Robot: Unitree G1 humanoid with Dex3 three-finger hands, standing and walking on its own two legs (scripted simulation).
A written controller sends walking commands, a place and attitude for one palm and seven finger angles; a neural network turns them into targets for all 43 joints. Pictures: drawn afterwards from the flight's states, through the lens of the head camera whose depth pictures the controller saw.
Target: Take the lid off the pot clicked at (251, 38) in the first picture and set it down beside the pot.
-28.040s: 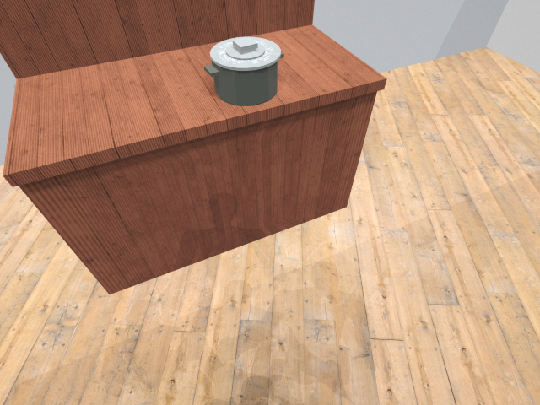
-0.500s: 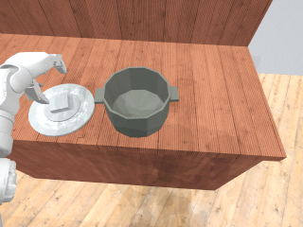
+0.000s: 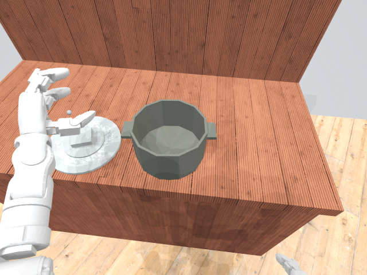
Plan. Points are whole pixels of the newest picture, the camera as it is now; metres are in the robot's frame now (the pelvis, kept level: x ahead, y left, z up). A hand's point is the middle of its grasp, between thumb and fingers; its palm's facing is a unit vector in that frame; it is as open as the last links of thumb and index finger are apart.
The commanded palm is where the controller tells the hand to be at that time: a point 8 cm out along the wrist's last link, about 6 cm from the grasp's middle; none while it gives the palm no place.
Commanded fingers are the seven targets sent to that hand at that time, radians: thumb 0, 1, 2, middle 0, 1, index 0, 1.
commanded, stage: draw the hand back to the body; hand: left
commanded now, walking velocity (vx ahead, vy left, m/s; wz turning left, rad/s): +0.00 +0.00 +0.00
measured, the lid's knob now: (82, 137) +0.47 +0.32 -0.03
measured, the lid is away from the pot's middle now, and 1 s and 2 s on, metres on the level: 0.25 0.25 0.25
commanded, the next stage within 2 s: step back with the hand held close in 1.44 s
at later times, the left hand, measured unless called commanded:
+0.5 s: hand (56, 147) +0.29 +0.24 +0.16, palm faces +0.42 -0.86 -0.30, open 8.4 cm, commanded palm +0.24 +0.27 +0.17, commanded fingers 0.00 0.83 0.88 -0.21 -0.34 -0.21 -0.34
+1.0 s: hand (39, 195) +0.21 +0.23 +0.16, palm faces +0.40 -0.84 -0.37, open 7.4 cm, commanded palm +0.15 +0.26 +0.18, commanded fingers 0.00 0.90 0.90 -0.20 -0.30 -0.20 -0.30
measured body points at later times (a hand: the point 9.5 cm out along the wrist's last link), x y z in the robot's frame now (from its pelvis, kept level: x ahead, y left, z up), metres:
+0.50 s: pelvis -0.01 -0.02 +0.00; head +0.00 -0.04 +0.45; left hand +0.27 +0.28 +0.18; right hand +0.15 -0.26 -0.10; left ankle -0.08 +0.09 -0.74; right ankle -0.01 -0.16 -0.74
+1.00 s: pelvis -0.02 -0.02 +0.00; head -0.03 -0.04 +0.45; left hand +0.18 +0.27 +0.18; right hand +0.16 -0.25 -0.09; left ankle -0.08 +0.09 -0.74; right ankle -0.01 -0.16 -0.74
